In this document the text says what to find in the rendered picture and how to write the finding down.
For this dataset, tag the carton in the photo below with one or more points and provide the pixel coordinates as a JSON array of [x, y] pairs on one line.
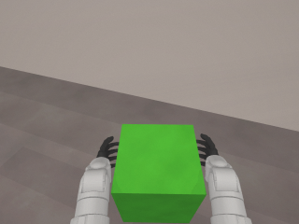
[[158, 175]]

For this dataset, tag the robot right forearm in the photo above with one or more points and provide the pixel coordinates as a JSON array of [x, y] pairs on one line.
[[225, 194]]

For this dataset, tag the left robot hand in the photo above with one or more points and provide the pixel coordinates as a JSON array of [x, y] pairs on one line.
[[105, 152]]

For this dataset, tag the robot left forearm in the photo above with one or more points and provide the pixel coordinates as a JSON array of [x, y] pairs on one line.
[[93, 193]]

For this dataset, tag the right robot hand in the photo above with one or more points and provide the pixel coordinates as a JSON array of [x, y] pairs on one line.
[[209, 148]]

